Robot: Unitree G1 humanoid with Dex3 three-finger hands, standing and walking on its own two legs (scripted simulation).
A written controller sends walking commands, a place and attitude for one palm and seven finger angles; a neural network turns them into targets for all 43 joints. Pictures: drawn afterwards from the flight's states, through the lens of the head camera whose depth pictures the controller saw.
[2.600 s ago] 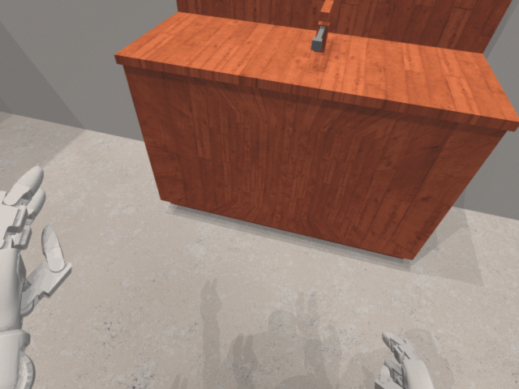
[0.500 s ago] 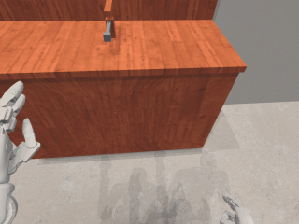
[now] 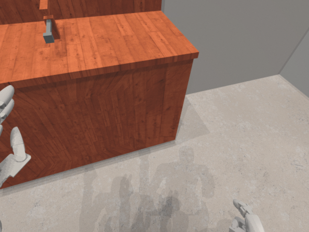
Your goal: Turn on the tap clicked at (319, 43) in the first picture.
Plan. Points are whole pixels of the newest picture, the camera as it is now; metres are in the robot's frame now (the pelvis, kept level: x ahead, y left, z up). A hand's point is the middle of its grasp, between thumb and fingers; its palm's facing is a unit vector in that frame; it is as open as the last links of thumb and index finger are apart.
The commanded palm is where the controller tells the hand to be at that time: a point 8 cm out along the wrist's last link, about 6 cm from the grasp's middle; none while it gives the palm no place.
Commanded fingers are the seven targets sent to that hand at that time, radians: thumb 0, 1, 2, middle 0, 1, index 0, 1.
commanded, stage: take the last steps up to it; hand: left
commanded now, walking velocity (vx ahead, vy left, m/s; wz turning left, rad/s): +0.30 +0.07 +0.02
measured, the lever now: (48, 37) +0.72 +0.39 +0.13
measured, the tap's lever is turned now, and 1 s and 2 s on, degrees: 0 0 0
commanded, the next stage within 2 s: come to a stop and stand still in 1.40 s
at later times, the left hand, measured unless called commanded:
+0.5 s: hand (64, 129) +0.27 +0.18 +0.19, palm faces +0.38 -0.79 -0.47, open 7.4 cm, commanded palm +0.22 +0.23 +0.19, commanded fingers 0.00 0.90 0.90 -0.20 -0.30 -0.20 -0.30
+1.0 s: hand (65, 77) +0.40 +0.21 +0.21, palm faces +0.39 -0.82 -0.41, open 7.4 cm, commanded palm +0.34 +0.26 +0.19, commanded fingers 0.00 0.90 0.90 -0.20 -0.30 -0.20 -0.30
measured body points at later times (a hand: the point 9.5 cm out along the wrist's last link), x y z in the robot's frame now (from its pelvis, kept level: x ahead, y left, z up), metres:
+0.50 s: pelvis +0.06 -0.05 +0.01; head +0.07 -0.07 +0.46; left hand +0.24 +0.22 +0.21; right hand +0.20 -0.28 -0.10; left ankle +0.04 +0.09 -0.65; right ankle +0.06 -0.13 -0.73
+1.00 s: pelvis +0.18 -0.02 +0.01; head +0.20 -0.01 +0.46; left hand +0.37 +0.25 +0.23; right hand +0.35 -0.22 -0.07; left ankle +0.18 +0.09 -0.73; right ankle +0.17 -0.13 -0.66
